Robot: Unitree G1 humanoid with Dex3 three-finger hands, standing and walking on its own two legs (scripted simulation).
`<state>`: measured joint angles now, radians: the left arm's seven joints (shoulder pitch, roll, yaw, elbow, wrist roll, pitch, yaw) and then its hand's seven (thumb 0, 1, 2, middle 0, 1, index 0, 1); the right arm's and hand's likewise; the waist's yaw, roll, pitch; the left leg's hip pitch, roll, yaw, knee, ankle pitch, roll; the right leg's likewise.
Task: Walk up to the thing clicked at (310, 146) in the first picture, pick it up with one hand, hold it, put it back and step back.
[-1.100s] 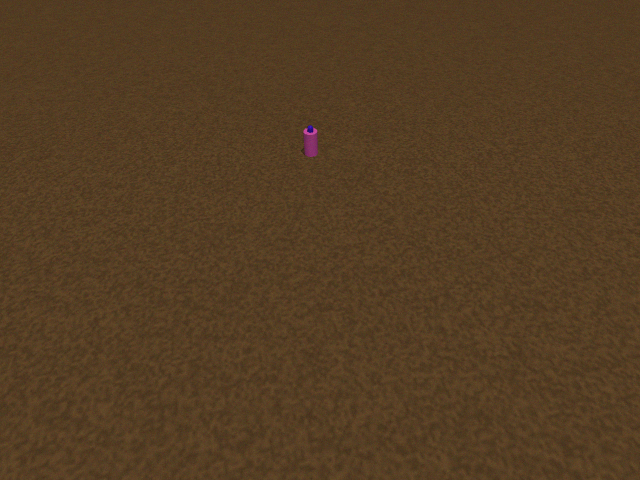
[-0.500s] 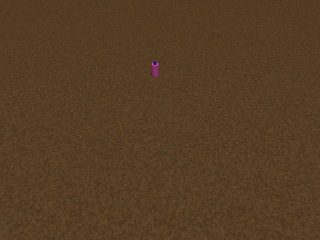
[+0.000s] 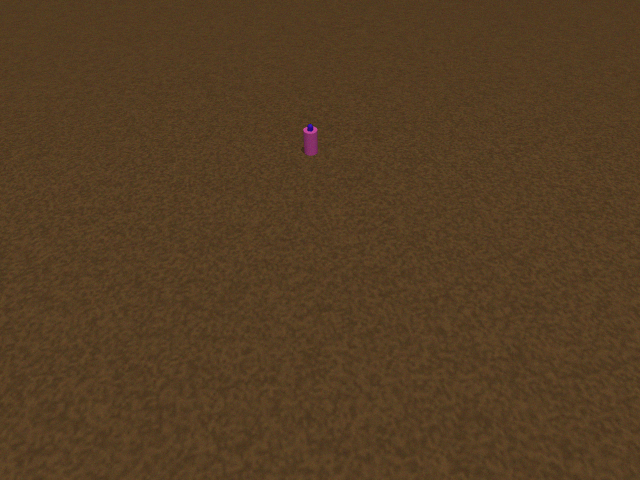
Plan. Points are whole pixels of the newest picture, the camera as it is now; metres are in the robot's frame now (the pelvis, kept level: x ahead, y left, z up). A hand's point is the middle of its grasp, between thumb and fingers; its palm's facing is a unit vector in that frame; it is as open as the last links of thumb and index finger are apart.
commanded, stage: stand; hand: left
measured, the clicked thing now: (310, 138) +1.90 +0.14 -0.70
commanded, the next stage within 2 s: walk up in 0.02 s
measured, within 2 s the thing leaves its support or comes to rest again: neither
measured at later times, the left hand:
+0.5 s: hand (103, 465) +0.19 +0.34 -0.16, palm faces -0.08 -0.94 -0.34, open 7.4 cm
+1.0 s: hand (207, 280) +0.52 +0.26 -0.14, palm faces -0.07 -0.94 -0.34, open 7.3 cm
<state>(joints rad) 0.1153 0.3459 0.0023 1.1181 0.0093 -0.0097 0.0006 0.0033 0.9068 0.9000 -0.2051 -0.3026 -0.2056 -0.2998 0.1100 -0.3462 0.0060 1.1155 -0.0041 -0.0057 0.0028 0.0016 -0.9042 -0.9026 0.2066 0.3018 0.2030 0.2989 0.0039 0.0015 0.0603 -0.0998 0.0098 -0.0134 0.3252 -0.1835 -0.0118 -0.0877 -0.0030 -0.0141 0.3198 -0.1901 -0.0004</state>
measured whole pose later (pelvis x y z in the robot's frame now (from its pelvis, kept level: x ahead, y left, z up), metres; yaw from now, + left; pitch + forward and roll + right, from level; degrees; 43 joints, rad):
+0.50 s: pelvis +0.13 +0.06 -0.01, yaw -2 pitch -2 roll +1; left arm 0.25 0.47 0.06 1.00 0.02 -0.02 -0.09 0.01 0.91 0.90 -0.20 -0.30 -0.20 -0.30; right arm 0.29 -0.41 -0.08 0.97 -0.01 -0.09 0.06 0.00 -0.90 -0.90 0.21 0.30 0.20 0.30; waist -0.01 -0.07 0.02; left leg -0.11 0.01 0.12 0.40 -0.26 0.03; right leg -0.51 -0.04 0.05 0.97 -0.28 0.00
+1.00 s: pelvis +0.41 +0.01 -0.01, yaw -3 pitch -2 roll -2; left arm 0.21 0.37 0.04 0.88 0.00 -0.08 -0.07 0.00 0.90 0.90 -0.21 -0.30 -0.21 -0.30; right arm 0.26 -0.43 -0.07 0.90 -0.01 -0.06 0.08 0.00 -0.91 -0.90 0.21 0.30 0.20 0.30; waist 0.00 0.06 0.07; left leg -0.50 0.12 0.01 0.94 -0.28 0.01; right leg -0.19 0.00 -0.09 0.47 -0.25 -0.03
